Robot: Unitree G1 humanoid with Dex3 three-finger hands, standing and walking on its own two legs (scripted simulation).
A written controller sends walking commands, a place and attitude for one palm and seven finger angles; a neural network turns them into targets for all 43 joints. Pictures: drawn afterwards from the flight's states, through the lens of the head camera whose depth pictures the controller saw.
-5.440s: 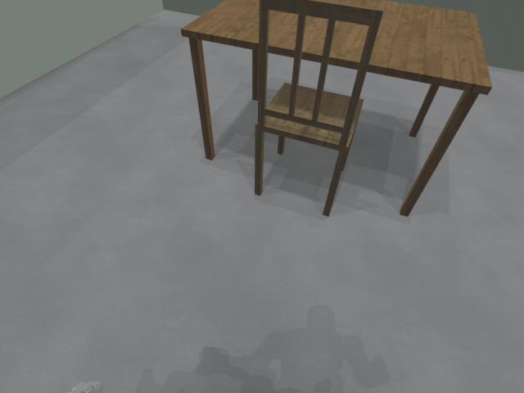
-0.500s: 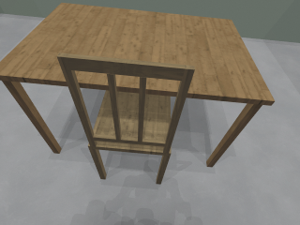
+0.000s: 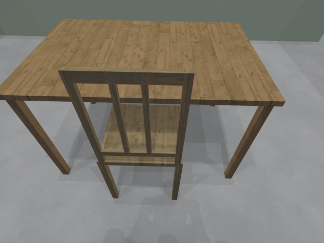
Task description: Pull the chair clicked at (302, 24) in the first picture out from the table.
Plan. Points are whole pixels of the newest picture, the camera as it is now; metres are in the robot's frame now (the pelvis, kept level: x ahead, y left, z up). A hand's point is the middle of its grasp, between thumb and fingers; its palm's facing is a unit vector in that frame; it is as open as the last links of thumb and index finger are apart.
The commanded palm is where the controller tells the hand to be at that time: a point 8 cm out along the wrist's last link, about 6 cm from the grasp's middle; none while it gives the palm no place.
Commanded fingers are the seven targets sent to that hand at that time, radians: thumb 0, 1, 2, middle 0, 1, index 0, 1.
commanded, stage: come to a stop and stand still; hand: left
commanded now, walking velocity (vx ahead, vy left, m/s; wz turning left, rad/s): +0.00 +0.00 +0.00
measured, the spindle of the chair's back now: (121, 123) +0.52 +0.18 -0.06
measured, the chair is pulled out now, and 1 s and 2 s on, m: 0.00 0.00 0.00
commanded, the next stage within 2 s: look again from close up in 0.14 s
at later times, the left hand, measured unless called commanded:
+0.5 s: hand out of the picture +0.00 +0.17 -0.19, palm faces +0.02 -0.99 -0.17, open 7.4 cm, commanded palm none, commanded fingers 0.00 0.90 0.90 -0.20 -0.30 -0.20 -0.30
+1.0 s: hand out of the picture -0.05 +0.21 -0.19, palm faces +0.03 -0.99 -0.16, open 7.4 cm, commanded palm none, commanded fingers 0.00 0.90 0.90 -0.20 -0.30 -0.20 -0.30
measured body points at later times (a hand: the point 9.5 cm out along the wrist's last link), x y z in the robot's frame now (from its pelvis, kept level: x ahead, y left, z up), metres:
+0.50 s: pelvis +0.00 +0.01 -0.01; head +0.00 +0.02 +0.44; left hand +0.00 +0.23 -0.17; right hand +0.01 -0.21 -0.16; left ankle +0.04 +0.12 -0.74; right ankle -0.03 -0.10 -0.74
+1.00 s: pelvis -0.01 +0.05 +0.00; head -0.01 +0.07 +0.44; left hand -0.05 +0.26 -0.17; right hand +0.00 -0.18 -0.15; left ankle +0.04 +0.12 -0.74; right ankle -0.03 -0.10 -0.74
